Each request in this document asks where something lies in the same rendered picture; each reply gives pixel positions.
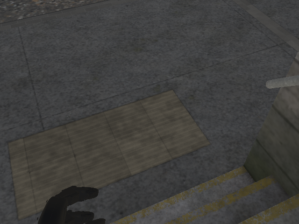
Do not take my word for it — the robot left hand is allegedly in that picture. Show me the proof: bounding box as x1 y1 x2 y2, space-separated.
37 186 106 224

